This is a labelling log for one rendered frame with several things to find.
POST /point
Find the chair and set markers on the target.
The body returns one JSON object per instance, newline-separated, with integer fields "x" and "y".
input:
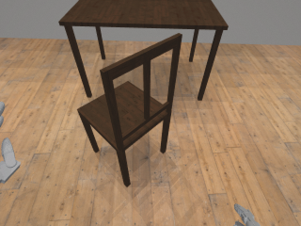
{"x": 124, "y": 114}

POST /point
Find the left robot hand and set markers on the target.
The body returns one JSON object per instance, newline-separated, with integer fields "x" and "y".
{"x": 10, "y": 164}

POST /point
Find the right robot hand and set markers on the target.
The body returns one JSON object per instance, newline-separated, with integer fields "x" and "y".
{"x": 246, "y": 216}

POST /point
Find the table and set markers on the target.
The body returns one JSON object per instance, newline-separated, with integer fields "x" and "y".
{"x": 166, "y": 14}

